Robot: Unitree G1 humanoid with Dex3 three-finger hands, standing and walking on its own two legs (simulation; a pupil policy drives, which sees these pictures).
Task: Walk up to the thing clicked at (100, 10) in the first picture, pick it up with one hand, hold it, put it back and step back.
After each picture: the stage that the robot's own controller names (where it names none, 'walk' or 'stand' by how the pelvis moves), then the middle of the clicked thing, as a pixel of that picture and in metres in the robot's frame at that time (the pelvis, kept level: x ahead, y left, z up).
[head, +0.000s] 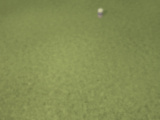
stand; (100, 13) +2.09 -0.14 -0.72
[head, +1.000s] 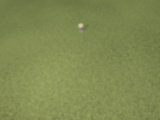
walk; (81, 28) +1.94 +0.28 -0.69
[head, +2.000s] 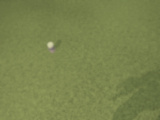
walk; (51, 47) +1.30 +0.56 -0.71
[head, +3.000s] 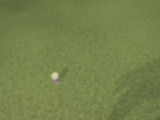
walk; (56, 78) +0.91 +0.43 -0.72
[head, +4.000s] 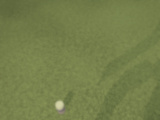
walk; (60, 107) +0.58 +0.31 -0.71
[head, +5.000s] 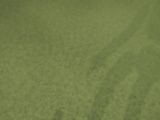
stand; out of the picture +0.37 +0.30 -0.70
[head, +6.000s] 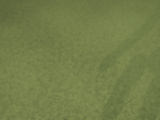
stand; out of the picture +0.33 +0.28 -0.72
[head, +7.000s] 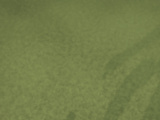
stand; out of the picture +0.38 +0.24 -0.71
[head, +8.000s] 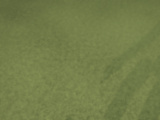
stand; out of the picture +0.37 +0.25 -0.72
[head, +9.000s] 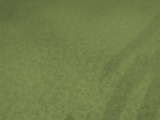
stand; out of the picture +0.36 +0.26 -0.72
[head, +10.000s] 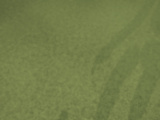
stand; out of the picture +0.35 +0.28 -0.72
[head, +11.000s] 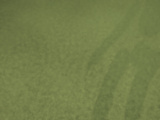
stand; out of the picture +0.31 +0.30 -0.72
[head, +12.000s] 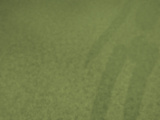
stand; out of the picture +0.28 +0.31 -0.72
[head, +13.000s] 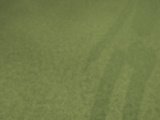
stand; out of the picture +0.26 +0.33 -0.72
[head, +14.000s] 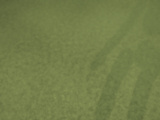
stand; out of the picture +0.31 +0.29 -0.73
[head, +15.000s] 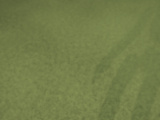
stand; out of the picture +0.34 +0.27 -0.73
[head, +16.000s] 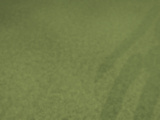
stand; out of the picture +0.34 +0.27 -0.73
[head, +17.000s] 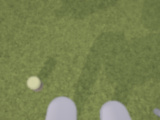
go down; (35, 84) +0.38 +0.29 -0.45
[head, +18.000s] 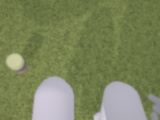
go down; (17, 64) +0.40 +0.33 -0.30
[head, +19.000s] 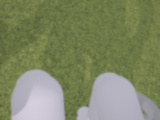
close in; out of the picture +0.37 +0.35 -0.23
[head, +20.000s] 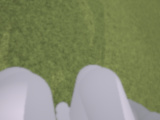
close; out of the picture +0.36 +0.36 -0.21
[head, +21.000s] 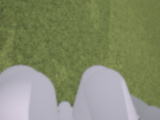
lift; out of the picture +0.32 +0.34 -0.21
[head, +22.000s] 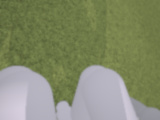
lift; out of the picture +0.31 +0.32 -0.21
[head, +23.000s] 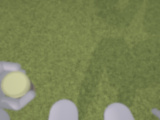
lift; (20, 87) +0.31 +0.23 -0.01
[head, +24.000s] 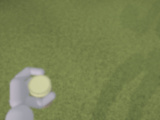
lift; (42, 92) +0.31 +0.18 +0.01
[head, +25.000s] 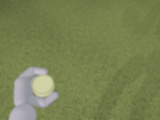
hold; (45, 91) +0.32 +0.17 +0.02
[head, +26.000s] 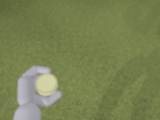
crouch; (48, 90) +0.32 +0.16 +0.02
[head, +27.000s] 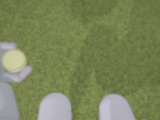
crouch; (17, 64) +0.39 +0.25 -0.08
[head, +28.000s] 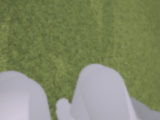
lower; out of the picture +0.36 +0.36 -0.22
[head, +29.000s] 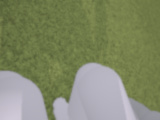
lower; out of the picture +0.37 +0.36 -0.21
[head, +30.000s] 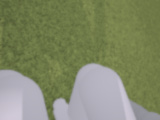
lower; out of the picture +0.36 +0.36 -0.22
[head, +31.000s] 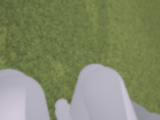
lower; out of the picture +0.35 +0.36 -0.22
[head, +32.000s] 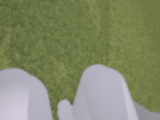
loosen; out of the picture +0.34 +0.34 -0.22
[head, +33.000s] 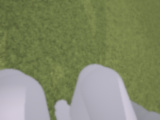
withdraw; out of the picture +0.34 +0.33 -0.22
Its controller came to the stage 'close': yes
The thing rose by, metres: 0.72
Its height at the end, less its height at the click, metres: +0.00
